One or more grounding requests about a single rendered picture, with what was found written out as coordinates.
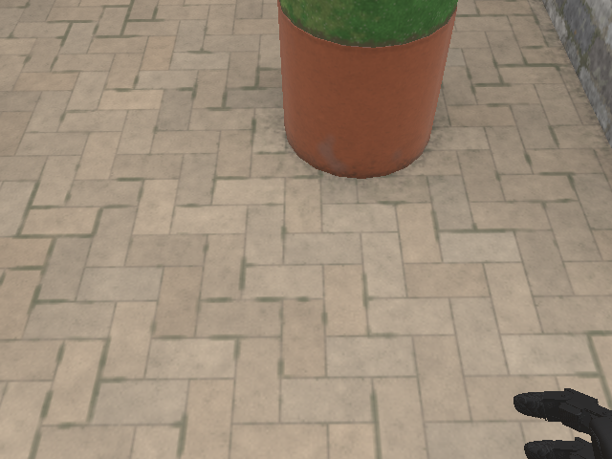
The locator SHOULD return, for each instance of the robot right hand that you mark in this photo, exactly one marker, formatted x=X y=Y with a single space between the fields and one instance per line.
x=575 y=410

